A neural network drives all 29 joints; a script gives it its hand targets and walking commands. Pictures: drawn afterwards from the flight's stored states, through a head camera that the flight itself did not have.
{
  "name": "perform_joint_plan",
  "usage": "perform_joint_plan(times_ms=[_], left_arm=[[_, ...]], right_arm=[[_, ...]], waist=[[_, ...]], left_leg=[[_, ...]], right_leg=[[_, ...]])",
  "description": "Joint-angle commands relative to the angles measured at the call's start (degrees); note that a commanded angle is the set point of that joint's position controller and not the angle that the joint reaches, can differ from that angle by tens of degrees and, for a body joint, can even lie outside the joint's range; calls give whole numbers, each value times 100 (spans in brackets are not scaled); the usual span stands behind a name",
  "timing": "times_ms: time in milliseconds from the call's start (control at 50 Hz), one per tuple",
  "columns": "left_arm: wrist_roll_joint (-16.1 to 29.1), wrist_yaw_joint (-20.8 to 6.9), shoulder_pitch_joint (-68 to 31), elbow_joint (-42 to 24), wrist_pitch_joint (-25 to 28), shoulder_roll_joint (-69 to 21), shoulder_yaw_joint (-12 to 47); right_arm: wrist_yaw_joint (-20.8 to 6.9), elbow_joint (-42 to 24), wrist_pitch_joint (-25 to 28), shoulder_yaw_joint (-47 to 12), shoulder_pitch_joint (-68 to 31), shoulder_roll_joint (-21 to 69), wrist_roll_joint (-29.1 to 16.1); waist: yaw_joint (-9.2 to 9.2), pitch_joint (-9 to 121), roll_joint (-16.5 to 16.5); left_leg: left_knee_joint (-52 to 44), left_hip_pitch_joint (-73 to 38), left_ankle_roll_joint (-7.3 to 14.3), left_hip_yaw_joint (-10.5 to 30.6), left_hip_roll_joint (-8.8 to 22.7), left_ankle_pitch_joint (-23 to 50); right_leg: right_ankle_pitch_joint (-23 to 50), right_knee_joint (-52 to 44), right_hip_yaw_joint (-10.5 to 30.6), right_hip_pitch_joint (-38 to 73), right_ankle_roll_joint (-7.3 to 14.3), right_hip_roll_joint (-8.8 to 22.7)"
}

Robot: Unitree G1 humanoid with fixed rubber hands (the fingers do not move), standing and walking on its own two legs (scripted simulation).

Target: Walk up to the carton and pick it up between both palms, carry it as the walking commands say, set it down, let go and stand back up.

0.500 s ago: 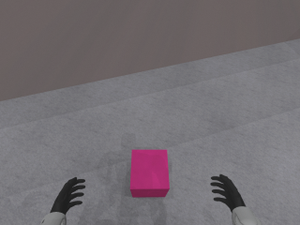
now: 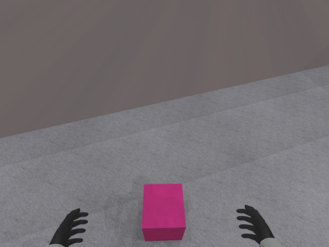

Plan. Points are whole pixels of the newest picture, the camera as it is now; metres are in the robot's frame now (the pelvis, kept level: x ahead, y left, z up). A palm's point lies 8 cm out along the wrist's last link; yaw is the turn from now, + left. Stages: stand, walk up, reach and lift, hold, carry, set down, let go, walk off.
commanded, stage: stand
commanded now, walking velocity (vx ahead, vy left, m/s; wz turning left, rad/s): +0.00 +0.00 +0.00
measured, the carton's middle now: (163, 212) +0.41 -0.01 -0.65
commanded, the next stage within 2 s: none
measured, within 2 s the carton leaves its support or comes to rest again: neither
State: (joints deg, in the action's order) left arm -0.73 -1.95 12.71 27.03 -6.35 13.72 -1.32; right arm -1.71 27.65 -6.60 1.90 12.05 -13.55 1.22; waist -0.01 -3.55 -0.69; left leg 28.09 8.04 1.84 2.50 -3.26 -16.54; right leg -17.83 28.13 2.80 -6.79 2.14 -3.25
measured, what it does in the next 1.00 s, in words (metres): stands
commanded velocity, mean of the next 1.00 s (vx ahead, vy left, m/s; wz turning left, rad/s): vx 0.00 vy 0.00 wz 0.00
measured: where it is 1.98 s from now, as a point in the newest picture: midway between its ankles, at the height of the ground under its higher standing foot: outside the picture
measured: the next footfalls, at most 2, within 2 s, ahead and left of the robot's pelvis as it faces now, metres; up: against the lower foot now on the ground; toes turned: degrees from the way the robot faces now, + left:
none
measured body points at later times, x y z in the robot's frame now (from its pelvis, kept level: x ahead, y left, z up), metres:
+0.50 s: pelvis +0.00 +0.00 +0.00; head -0.02 +0.01 +0.45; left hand +0.13 +0.29 -0.09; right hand +0.13 -0.29 -0.09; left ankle -0.01 +0.10 -0.74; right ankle -0.03 -0.10 -0.74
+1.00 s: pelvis +0.00 +0.01 +0.01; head -0.01 +0.00 +0.46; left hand +0.11 +0.31 -0.10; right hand +0.12 -0.30 -0.10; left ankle -0.01 +0.10 -0.74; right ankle -0.03 -0.10 -0.74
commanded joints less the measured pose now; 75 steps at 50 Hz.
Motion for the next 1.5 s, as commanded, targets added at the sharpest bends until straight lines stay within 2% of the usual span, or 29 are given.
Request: perform_joint_plan(times_ms=[0,20,80,140,160,200,220,300,320,360,400,460,500,540,560,600,660,700,740,780,920,1000,1020,1160,1200,1240,1320,1420,1480], left_arm=[[-103,355,62,192,381,1079,-361],[-154,340,-144,195,420,927,-282],[-117,328,-286,377,492,876,-348],[-150,331,-290,652,554,1051,-376],[-102,339,-91,710,588,1241,-388],[-167,383,-334,746,602,1209,-382],[-131,374,-316,840,599,1148,-368],[-132,341,-119,1041,708,1203,-359],[-149,354,-184,1140,716,1243,-295],[-117,314,-312,1150,774,1220,-332],[-151,358,-286,1322,739,1403,-353],[-111,289,-322,1377,728,1427,-364],[-142,323,-203,1573,761,1488,-385],[-91,337,-213,1644,736,1549,-381],[-74,319,-135,1755,746,1516,-321],[-77,307,-391,1718,749,1508,-327],[-84,320,-266,1836,739,1561,-254],[-70,316,-453,1813,726,1451,-257],[-55,339,-435,1994,766,1469,-236],[-86,339,-497,2015,776,1470,-194],[-70,354,-555,2223,758,1609,-217],[-12,339,-270,2410,778,1693,-196],[-57,316,-416,2423,779,1742,-189],[-18,327,-585,2529,754,1652,-129],[7,344,-580,2597,746,1818,-149],[-45,329,-627,2648,752,1735,-128],[13,314,-656,2704,750,1579,-47],[-17,307,-551,2795,756,1803,-109],[-16,319,-698,2782,795,1832,-124]], right_arm=[[258,58,348,247,-190,-841,70],[301,110,435,208,-166,-856,118],[334,521,553,236,-291,-1072,140],[343,724,576,239,-159,-1152,59],[306,694,590,204,-368,-1211,82],[339,842,619,262,-363,-1201,55],[345,942,669,272,-335,-1318,66],[377,1187,636,216,-323,-1421,79],[384,1175,674,255,-249,-1363,95],[372,1275,731,226,-485,-1456,99],[338,1286,756,191,-507,-1400,63],[332,1501,761,192,-373,-1503,44],[351,1486,802,164,-703,-1502,61],[323,1552,811,166,-751,-1460,34],[373,1683,772,156,-521,-1551,43],[324,1812,803,124,-509,-1520,36],[319,1859,804,103,-703,-1602,20],[359,2043,815,109,-454,-1701,-17],[361,2100,794,24,-546,-1478,-13],[322,2157,787,53,-630,-1571,9],[383,2292,805,61,-643,-1637,-57],[353,2384,779,27,-728,-1727,-66],[333,2497,784,23,-564,-1742,-77],[326,2583,784,-4,-808,-1639,-43],[335,2717,776,26,-762,-1814,-36],[298,2687,785,33,-789,-1806,-13],[290,2744,799,25,-776,-1870,-27],[325,2779,813,33,-982,-1861,-81],[310,2916,789,30,-710,-1809,-39]], waist=[[127,582,404],[-76,444,192],[27,337,-437],[-73,652,206],[140,650,398],[-101,601,73],[-26,654,-164],[119,566,276],[-45,459,154],[76,506,-190],[-31,259,339],[-2,143,-268],[144,71,-93],[73,300,-179],[124,231,134],[54,335,-121],[49,423,253],[-101,285,-150],[-51,325,-130],[6,263,283],[-15,315,-160],[127,469,336],[14,506,212],[11,225,-136],[112,303,302],[5,127,10],[-6,373,249],[107,330,-80],[-24,192,-83]], left_leg=[[-153,177,-254,298,447,1252],[-137,189,-241,267,490,882],[-202,269,-184,469,582,1432],[-228,-14,-182,541,719,1882],[-331,174,-161,640,686,1718],[-301,-245,-156,565,695,1607],[-391,-49,-143,575,699,1505],[-362,132,-86,608,676,1479],[-358,-40,-89,636,688,1478],[-425,99,-93,652,727,1233],[-571,168,-53,773,750,1196],[-869,245,-42,930,831,819],[-887,278,-20,998,855,836],[-718,61,-51,802,729,1207],[-736,100,-30,893,773,1289],[-782,18,-95,744,719,1293],[-808,-153,-104,759,796,1254],[-872,-137,-127,753,795,1366],[-853,-116,-71,894,849,1326],[-876,-159,-51,886,895,1426],[-861,-176,-69,806,823,1884],[-919,-67,0,898,861,1718],[-847,-163,-21,759,811,1682],[-981,-63,-38,760,824,1415],[-1072,-179,-52,835,868,1584],[-1042,-266,-31,804,850,1339],[-1053,-294,-54,823,897,1558],[-1239,-197,-46,904,887,1311],[-1369,-106,-23,974,910,1144]], right_leg=[[1520,-302,339,-266,-288,510],[1423,-486,638,-448,-247,631],[1384,-384,524,-420,-234,533],[1819,-327,447,-260,-234,522],[1830,-271,510,-163,-219,572],[1713,-509,615,-568,-225,594],[1580,-434,544,-310,-241,586],[1742,-638,697,-55,-209,665],[1746,-590,774,-262,-135,702],[1492,-742,774,-77,-134,717],[1472,-762,723,-216,-120,664],[916,-699,698,-186,-153,656],[887,-892,711,-226,-125,671],[1353,-923,814,-92,-136,763],[1395,-904,790,-19,-97,758],[1374,-892,763,23,-137,749],[1347,-1003,703,-165,-189,730],[1273,-972,735,-158,-186,754],[1385,-939,764,-78,-168,783],[1253,-944,666,-168,-162,743],[1764,-923,764,1,-126,850],[1673,-953,741,259,-148,823],[1892,-999,789,307,-122,887],[1571,-1129,821,71,-134,913],[1456,-1108,801,175,-123,850],[1206,-1225,796,-135,-156,821],[1419,-1219,768,51,-136,876],[1224,-1244,742,127,-158,867],[1120,-1193,726,141,-140,839]])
